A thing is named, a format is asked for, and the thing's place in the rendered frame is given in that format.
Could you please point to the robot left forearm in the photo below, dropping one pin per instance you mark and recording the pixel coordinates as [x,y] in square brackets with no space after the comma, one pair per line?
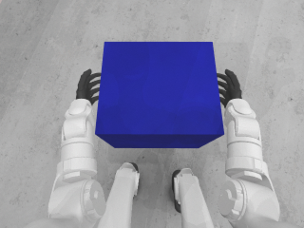
[77,146]

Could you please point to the right robot upper arm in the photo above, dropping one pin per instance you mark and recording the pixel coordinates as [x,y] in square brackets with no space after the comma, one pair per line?
[249,205]

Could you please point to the carton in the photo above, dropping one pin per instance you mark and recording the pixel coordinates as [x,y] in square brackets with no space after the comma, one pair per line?
[159,95]

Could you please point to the robot right foot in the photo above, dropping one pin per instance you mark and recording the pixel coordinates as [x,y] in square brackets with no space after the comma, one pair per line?
[177,206]

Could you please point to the robot left hand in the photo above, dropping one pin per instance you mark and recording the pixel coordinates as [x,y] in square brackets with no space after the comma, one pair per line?
[84,90]

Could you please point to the left robot upper arm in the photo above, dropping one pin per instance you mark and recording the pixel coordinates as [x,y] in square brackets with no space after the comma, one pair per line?
[76,205]

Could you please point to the robot right forearm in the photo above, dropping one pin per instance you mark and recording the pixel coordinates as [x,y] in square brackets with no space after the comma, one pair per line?
[244,145]

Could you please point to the left robot thigh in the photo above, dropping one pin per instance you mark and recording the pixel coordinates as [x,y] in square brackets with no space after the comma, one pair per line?
[118,209]

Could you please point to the robot right hand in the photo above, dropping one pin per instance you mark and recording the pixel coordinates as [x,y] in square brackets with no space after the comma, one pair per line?
[232,87]

